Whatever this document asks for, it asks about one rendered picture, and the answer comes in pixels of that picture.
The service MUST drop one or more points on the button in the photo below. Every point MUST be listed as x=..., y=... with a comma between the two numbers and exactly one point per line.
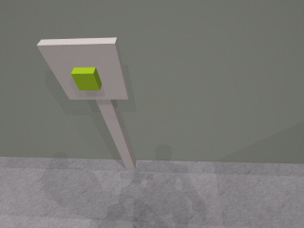
x=86, y=78

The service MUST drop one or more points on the panel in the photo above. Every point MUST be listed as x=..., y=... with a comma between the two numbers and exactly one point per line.
x=62, y=55

